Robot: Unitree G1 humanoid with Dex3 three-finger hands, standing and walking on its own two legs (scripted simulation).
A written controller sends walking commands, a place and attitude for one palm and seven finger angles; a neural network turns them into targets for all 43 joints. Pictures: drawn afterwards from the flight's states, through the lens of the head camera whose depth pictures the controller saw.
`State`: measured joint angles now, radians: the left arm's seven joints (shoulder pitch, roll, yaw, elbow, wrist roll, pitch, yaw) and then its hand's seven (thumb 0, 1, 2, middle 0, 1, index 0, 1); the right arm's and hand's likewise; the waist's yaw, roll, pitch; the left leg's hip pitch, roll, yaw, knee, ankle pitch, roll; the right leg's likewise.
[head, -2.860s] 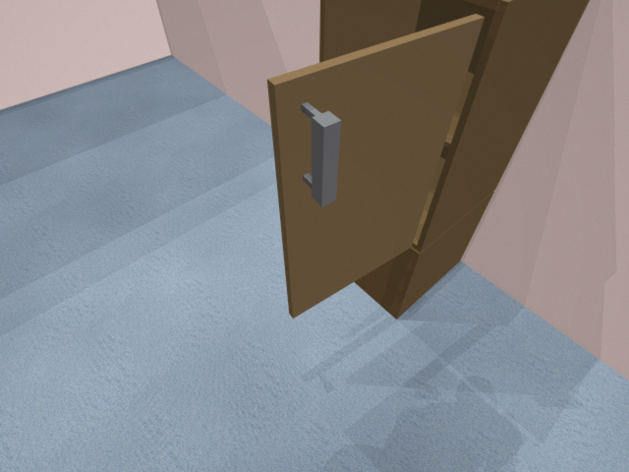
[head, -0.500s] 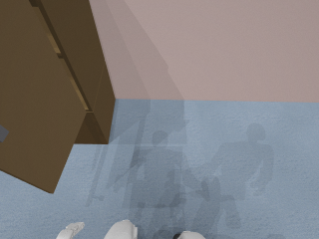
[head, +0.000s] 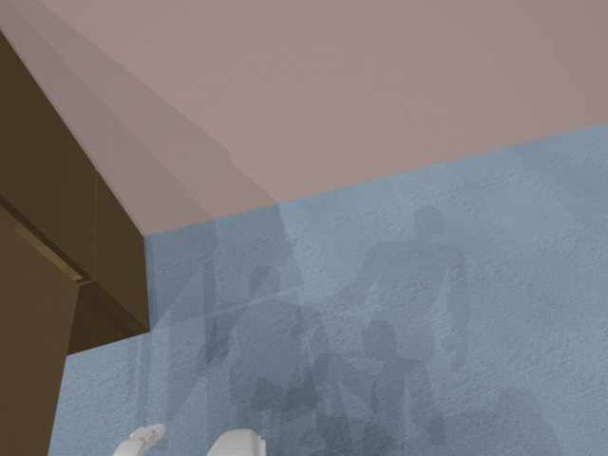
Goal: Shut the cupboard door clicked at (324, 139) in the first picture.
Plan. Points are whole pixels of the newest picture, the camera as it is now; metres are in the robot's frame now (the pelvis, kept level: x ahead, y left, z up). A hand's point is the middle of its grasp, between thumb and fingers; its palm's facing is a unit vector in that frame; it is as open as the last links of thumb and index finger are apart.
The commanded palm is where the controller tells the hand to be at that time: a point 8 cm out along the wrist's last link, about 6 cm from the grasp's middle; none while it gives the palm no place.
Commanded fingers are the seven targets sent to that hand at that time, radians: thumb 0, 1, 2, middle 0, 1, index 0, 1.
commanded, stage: walk to a spot facing it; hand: left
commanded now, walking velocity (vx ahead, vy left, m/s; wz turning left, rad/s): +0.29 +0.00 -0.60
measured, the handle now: out of the picture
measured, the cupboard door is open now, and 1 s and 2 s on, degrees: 83 83 83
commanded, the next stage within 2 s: turn to face it in 1.20 s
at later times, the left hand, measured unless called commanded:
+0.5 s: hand (243, 318) +0.34 +0.13 -0.15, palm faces -0.37 -0.91 -0.16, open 7.4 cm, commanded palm none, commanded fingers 0.00 0.90 0.90 -0.20 -0.30 -0.20 -0.30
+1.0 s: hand (306, 260) +0.46 +0.02 -0.16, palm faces -0.44 -0.87 -0.20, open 7.2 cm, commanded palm none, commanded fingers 0.00 0.90 0.90 -0.20 -0.30 -0.20 -0.30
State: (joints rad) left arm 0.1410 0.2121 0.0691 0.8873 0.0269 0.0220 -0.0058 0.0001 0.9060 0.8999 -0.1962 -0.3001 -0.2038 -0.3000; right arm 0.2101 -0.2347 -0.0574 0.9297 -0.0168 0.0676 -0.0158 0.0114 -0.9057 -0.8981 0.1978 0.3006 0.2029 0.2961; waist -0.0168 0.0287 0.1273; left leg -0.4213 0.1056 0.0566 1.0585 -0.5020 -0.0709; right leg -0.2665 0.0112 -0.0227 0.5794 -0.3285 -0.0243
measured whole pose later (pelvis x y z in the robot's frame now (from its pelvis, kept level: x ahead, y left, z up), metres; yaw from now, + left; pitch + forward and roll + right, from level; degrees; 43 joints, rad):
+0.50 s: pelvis +0.15 -0.01 +0.01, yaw -20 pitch +1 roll -1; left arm 0.07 0.24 0.08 0.91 0.04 0.03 -0.07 0.01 0.91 0.90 -0.19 -0.30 -0.20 -0.30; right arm 0.41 -0.17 -0.02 0.98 -0.04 -0.05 -0.02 0.01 -0.91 -0.90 0.20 0.30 0.20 0.30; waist -0.03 -0.03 0.11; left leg -0.01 0.11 0.25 0.37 -0.36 -0.05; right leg -0.58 -0.07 -0.09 0.82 -0.24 0.00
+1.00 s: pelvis +0.35 -0.14 +0.01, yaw -31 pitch +1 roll +0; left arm 0.28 0.19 0.07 1.04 0.02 -0.06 -0.01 -0.01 0.93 0.90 -0.20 -0.30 -0.21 -0.30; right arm 0.11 -0.18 -0.05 0.95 -0.02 -0.02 0.02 0.01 -0.91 -0.90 0.19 0.30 0.20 0.30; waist 0.02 -0.01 0.08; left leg -0.49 0.08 0.06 0.69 -0.24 -0.05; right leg -0.06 0.07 0.00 0.35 -0.30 -0.08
